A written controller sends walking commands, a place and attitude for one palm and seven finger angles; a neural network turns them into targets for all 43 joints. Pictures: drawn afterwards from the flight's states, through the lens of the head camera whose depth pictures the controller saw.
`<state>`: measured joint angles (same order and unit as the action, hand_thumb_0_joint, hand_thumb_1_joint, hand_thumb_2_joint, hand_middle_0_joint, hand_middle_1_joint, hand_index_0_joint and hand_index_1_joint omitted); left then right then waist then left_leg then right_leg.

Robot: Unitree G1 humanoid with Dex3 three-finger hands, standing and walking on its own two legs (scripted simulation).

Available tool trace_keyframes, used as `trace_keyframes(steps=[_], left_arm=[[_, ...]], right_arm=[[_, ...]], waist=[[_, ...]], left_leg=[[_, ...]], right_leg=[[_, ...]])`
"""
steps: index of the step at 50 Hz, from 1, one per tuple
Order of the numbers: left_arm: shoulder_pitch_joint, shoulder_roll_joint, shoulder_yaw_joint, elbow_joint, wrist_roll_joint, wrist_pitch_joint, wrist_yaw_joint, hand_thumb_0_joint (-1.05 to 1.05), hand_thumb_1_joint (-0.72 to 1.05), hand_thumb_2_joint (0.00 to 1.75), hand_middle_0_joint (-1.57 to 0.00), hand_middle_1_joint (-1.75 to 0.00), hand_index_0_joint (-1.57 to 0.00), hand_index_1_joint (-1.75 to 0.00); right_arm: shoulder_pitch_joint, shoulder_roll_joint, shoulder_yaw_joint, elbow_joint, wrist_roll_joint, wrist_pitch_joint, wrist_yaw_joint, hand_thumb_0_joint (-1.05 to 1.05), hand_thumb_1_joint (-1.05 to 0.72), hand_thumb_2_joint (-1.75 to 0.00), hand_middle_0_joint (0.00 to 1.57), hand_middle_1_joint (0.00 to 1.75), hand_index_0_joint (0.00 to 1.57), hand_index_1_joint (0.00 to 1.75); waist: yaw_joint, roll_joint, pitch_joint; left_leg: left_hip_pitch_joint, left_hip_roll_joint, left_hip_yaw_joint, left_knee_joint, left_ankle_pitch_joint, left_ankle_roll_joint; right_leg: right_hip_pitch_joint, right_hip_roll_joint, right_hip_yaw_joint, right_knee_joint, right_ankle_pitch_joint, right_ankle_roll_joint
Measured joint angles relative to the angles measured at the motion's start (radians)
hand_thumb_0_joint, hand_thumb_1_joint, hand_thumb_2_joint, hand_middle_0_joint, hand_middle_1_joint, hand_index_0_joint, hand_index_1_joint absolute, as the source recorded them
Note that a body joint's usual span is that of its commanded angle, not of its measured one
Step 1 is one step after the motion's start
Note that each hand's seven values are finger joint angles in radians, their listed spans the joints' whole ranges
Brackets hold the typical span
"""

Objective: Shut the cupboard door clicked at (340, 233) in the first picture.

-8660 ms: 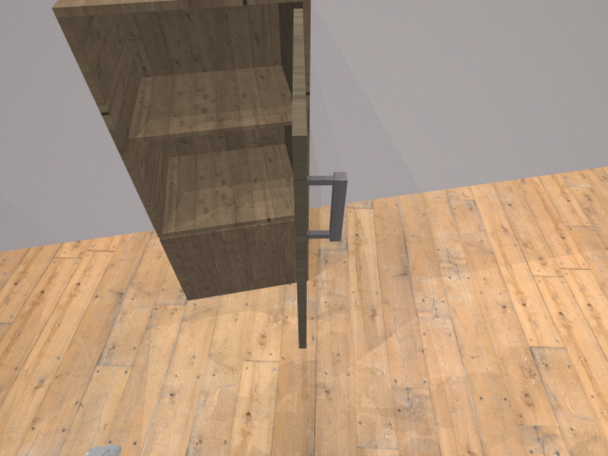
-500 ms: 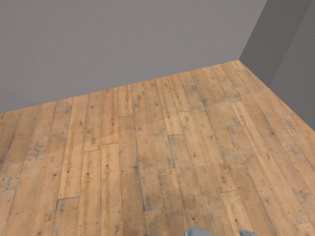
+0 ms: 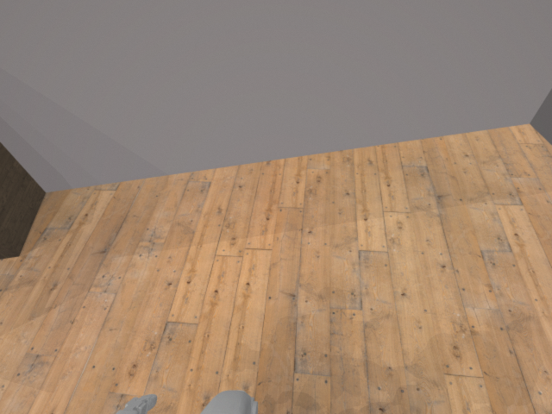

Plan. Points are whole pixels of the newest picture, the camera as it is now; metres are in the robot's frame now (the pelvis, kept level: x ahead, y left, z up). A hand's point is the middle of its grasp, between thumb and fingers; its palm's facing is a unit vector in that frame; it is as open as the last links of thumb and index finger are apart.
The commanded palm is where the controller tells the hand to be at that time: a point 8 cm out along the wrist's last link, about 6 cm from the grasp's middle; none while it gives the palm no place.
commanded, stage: walk to a spot facing it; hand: left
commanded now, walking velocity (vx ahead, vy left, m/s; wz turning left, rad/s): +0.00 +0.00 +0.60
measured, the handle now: out of the picture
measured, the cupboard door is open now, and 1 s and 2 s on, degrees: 80 80 80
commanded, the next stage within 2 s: turn to face it in 1.94 s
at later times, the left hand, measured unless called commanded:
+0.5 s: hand out of the picture +0.04 +0.30 -0.16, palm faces +0.34 -0.90 -0.25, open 7.4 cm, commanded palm none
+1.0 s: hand (145, 412) +0.16 +0.24 -0.16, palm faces +0.57 -0.79 -0.22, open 7.3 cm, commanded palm none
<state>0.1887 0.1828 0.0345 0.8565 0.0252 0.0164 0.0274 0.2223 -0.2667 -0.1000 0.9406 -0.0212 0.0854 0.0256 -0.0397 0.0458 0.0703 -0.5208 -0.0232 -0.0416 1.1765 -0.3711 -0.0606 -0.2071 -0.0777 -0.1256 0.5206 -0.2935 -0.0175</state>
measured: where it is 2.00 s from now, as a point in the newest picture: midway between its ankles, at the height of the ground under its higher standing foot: (194, 300)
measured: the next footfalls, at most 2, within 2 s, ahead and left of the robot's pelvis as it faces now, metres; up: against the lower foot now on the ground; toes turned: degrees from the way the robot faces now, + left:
left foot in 0.28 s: +0.01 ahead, +0.16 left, +0.00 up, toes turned +18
right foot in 0.70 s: +0.32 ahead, +0.00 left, +0.00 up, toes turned +15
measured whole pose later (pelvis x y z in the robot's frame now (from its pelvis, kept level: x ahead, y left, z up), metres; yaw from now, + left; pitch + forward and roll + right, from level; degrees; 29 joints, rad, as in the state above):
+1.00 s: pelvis +0.26 +0.09 +0.01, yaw +33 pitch +0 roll +0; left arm 0.35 0.16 0.04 1.04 0.04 -0.08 0.01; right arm 0.17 -0.22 -0.08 0.98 -0.03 0.01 0.04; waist 0.01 0.02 0.04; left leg -0.59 0.11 0.05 1.01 -0.17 -0.01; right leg -0.11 -0.09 -0.29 0.39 -0.27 0.00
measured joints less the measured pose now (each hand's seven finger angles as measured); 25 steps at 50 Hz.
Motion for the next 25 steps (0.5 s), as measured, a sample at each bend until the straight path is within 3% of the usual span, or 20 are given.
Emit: trace_keyframes(steps=[7,11,14,15,17,19,22,25], left_arm=[[0.033,0.01,0.002,0.027,0.007,-0.009,-0.009,0.0,0.91,0.9,-0.2,-0.3,-0.21,-0.3],[0.066,0.042,0.017,0.059,0.011,-0.017,-0.019,0.0,0.91,0.9,-0.2,-0.3,-0.21,-0.3],[0.108,0.076,0.034,0.084,0.004,-0.015,-0.028,0.0,0.91,0.9,-0.2,-0.3,-0.21,-0.3],[0.116,0.089,0.043,0.095,0.001,-0.005,-0.032,0.0,0.91,0.9,-0.2,-0.3,-0.21,-0.3],[0.12,0.107,0.054,0.121,0.003,0.021,-0.033,0.0,0.91,0.9,-0.2,-0.3,-0.2,-0.29],[0.11,0.113,0.059,0.138,0.003,0.03,-0.038,0.01,0.91,0.9,-0.2,-0.3,-0.2,-0.29],[0.083,0.112,0.056,0.125,0.004,0.017,-0.051,0.01,0.91,0.9,-0.19,-0.3,-0.2,-0.29],[0.051,0.099,0.045,0.098,0.003,0.001,-0.058,0.01,0.91,0.9,-0.19,-0.3,-0.2,-0.29]], right_arm=[[-0.033,0.002,0.013,0.011,0.0,0.009,0.009,0.01,-0.91,-0.9,0.19,0.3,0.2,0.3],[-0.058,0.008,0.026,0.002,0.002,-0.01,0.018,0.01,-0.91,-0.9,0.19,0.3,0.2,0.3],[-0.066,0.006,0.036,-0.025,0.0,-0.043,0.019,0.01,-0.91,-0.9,0.19,0.3,0.2,0.3],[-0.073,0.009,0.036,-0.032,-0.002,-0.058,0.015,0.01,-0.91,-0.9,0.19,0.3,0.2,0.3],[-0.074,0.018,0.043,-0.04,-0.003,-0.085,0.006,0.01,-0.91,-0.9,0.19,0.3,0.2,0.3],[-0.049,0.025,0.05,-0.044,-0.002,-0.101,-0.007,0.01,-0.91,-0.9,0.19,0.3,0.2,0.3],[-0.006,0.035,0.061,-0.027,0.0,-0.113,-0.017,0.01,-0.91,-0.9,0.2,0.3,0.2,0.3],[0.034,0.046,0.069,0.005,0.004,-0.117,-0.018,0.01,-0.91,-0.9,0.2,0.3,0.2,0.3]], waist=[[0.027,-0.033,0.019],[0.056,-0.063,0.011],[0.068,-0.082,-0.012],[0.07,-0.094,-0.011],[0.07,-0.101,-0.013],[0.063,-0.092,-0.022],[0.058,-0.08,-0.026],[0.054,-0.071,-0.028]], left_leg=[[0.087,0.064,0.051,-0.197,-0.038,-0.015],[0.174,0.071,0.11,-0.398,-0.08,0.009],[0.269,0.056,0.141,-0.611,0.001,0.042],[0.26,0.044,0.139,-0.598,0.04,0.059],[0.262,0.035,0.132,-0.563,0.022,0.081],[0.293,0.029,0.11,-0.594,0.013,0.087],[0.358,0.016,0.073,-0.687,0.043,0.087],[0.417,0.005,0.041,-0.762,0.061,0.091]], right_leg=[[0.013,-0.054,-0.091,-0.006,-0.008,0.015],[0.015,-0.091,-0.144,0.017,-0.031,0.041],[-0.009,-0.13,-0.171,0.106,-0.086,0.069],[-0.044,-0.138,-0.137,0.199,-0.151,0.08],[-0.127,-0.108,-0.042,0.404,-0.229,0.087],[-0.2,-0.079,0.008,0.538,-0.192,0.091],[-0.281,-0.066,0.045,0.582,-0.084,0.101],[-0.332,-0.066,0.064,0.529,-0.017,0.114]])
